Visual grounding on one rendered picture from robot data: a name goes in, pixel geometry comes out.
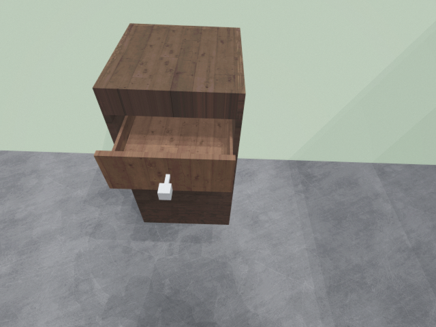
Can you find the drawer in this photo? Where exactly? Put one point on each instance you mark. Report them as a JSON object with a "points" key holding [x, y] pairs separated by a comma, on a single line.
{"points": [[197, 153]]}

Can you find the cabinet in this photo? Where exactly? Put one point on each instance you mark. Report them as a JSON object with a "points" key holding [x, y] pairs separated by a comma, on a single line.
{"points": [[176, 71]]}

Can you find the handle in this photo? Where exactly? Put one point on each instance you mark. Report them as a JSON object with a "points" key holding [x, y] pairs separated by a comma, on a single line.
{"points": [[165, 189]]}

